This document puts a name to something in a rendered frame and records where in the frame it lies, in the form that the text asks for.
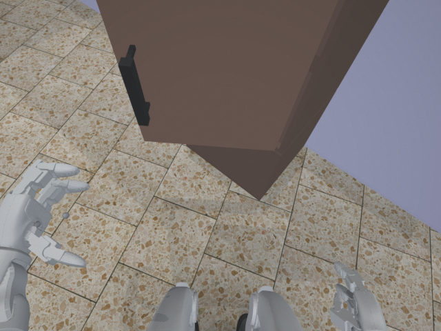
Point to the robot right hand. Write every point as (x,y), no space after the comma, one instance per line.
(364,312)

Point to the cupboard door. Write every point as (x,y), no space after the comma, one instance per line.
(222,73)

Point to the robot left forearm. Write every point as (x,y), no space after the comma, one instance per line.
(14,306)

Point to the robot left hand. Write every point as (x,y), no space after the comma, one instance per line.
(19,211)

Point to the handle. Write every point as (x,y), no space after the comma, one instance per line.
(133,86)

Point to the right robot shin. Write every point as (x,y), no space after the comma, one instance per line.
(248,327)

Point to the left robot thigh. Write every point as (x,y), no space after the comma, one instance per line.
(176,311)

